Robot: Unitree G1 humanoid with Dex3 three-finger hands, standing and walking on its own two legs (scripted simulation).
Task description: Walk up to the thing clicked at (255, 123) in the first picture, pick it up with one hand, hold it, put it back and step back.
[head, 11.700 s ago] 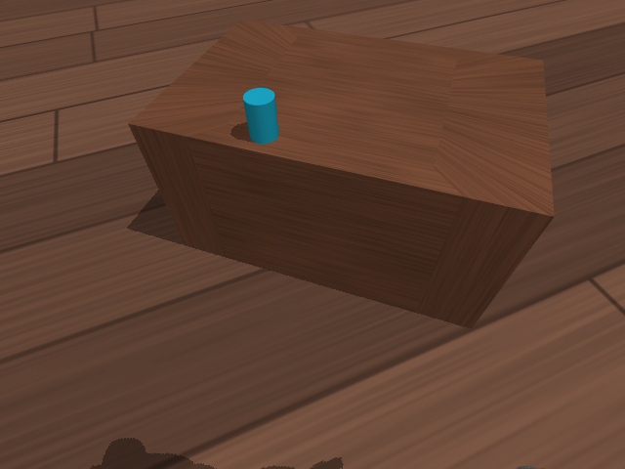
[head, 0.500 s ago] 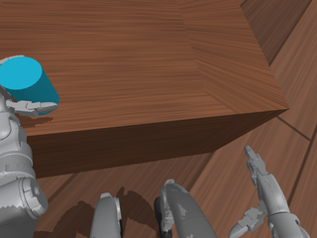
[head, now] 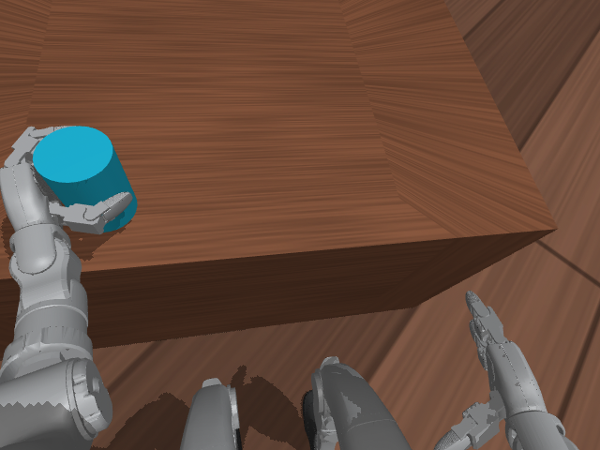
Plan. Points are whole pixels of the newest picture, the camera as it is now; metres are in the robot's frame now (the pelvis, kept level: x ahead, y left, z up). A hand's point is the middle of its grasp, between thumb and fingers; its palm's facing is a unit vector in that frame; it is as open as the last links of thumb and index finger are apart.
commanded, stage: settle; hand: left
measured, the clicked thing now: (92, 183) +0.46 +0.23 +0.01
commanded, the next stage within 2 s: lift in 0.56 s
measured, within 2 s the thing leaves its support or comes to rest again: neither
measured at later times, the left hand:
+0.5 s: hand (75, 168) +0.46 +0.23 +0.05, palm faces +0.26 -0.97 -0.01, open 11.5 cm
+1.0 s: hand (65, 162) +0.44 +0.22 +0.09, palm faces +0.25 -0.97 -0.02, open 11.5 cm
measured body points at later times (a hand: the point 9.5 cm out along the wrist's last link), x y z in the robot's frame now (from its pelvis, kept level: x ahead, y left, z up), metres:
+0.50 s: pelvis +0.01 +0.00 +0.02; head +0.12 +0.04 +0.45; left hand +0.44 +0.28 +0.05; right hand +0.16 -0.25 +0.02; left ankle +0.01 +0.10 -0.63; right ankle +0.04 -0.14 -0.63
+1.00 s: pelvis +0.01 +0.00 +0.03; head +0.09 +0.02 +0.48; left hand +0.42 +0.28 +0.09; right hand +0.16 -0.26 +0.01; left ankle +0.01 +0.10 -0.63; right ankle +0.04 -0.14 -0.63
